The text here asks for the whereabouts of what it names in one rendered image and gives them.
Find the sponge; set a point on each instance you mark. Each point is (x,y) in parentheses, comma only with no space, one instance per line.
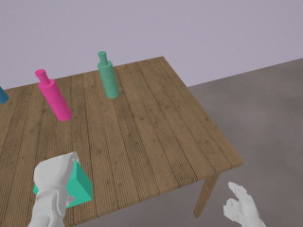
(78,186)

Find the robot right forearm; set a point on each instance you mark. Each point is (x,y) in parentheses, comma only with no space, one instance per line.
(252,221)

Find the table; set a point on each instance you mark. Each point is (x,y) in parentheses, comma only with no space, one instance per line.
(153,138)

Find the robot left hand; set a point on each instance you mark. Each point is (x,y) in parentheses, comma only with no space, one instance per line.
(56,171)

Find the robot right hand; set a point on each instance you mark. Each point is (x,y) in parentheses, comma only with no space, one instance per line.
(236,210)

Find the robot left forearm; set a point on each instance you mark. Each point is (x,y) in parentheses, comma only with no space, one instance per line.
(50,207)

